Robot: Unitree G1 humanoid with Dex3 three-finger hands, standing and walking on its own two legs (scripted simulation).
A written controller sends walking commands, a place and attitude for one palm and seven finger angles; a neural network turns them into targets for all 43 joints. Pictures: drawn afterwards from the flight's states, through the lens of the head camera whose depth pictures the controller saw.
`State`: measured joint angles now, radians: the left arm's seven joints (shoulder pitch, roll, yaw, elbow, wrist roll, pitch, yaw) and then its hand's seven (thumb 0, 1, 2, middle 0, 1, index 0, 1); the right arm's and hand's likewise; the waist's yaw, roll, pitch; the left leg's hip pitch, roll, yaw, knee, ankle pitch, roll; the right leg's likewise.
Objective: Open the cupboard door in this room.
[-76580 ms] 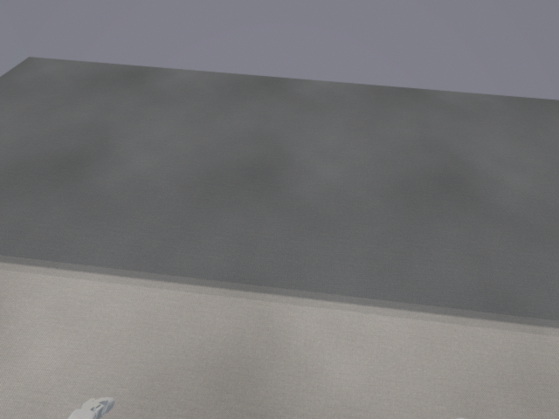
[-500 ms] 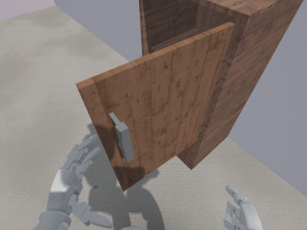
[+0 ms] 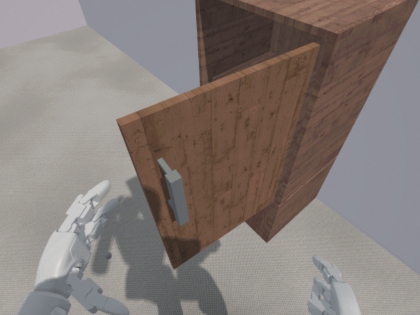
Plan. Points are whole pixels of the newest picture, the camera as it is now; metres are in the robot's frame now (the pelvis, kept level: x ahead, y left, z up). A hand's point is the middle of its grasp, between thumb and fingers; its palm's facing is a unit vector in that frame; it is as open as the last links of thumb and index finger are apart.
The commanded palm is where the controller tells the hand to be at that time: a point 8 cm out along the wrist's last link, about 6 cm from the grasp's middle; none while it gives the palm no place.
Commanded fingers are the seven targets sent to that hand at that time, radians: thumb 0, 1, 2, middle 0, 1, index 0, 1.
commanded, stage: draw the hand back to the body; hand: left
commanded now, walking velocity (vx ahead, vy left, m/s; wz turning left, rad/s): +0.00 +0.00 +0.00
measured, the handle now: (172, 193) +0.33 +0.10 +0.07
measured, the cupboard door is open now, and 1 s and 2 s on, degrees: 85 85 85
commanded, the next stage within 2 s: step back with the hand held close in 1.32 s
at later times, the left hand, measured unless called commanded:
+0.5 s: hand (55, 240) +0.20 +0.24 +0.14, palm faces +0.23 -0.91 -0.33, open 14.3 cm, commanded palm +0.16 +0.29 +0.17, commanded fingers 0.00 0.17 0.58 -0.17 -0.30 -0.17 -0.30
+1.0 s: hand out of the picture +0.22 +0.29 +0.21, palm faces +0.42 -0.81 -0.41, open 8.5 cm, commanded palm +0.17 +0.33 +0.22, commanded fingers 0.00 0.90 0.90 -0.20 -0.30 -0.20 -0.30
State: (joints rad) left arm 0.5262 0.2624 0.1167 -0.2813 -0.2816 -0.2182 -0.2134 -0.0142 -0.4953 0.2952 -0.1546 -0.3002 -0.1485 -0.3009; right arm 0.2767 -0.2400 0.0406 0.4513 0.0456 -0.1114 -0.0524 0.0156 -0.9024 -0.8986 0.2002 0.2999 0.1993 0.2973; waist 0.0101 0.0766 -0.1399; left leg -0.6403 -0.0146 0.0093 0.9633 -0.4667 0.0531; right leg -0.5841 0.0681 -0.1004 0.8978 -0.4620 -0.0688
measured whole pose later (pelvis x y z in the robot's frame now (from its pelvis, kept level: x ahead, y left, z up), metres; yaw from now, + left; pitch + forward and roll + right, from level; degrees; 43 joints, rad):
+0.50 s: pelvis +0.01 +0.03 +0.04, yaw -1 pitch +2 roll -2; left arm 0.59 0.32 0.14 -0.44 -0.07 -0.03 0.09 -0.01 -0.15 0.44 -0.17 -0.30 -0.16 -0.30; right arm 0.26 -0.24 0.05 0.53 0.02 -0.11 -0.08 0.01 -0.90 -0.90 0.20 0.30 0.20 0.30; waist 0.05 0.06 -0.07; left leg -0.35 -0.04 0.04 0.69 -0.37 0.09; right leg -0.30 0.06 -0.05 0.61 -0.34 -0.03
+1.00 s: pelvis +0.02 +0.03 +0.05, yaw -2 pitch -3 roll -1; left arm 0.47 0.38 0.34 -0.42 -0.06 -0.05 0.12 0.01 0.70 0.81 -0.20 -0.30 -0.20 -0.30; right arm 0.21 -0.24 0.03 0.61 0.01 -0.09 -0.04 0.01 -0.90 -0.90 0.20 0.30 0.20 0.30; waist 0.07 0.05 0.00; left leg -0.13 -0.05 0.06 0.45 -0.27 0.09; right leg -0.10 0.05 -0.01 0.40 -0.25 -0.02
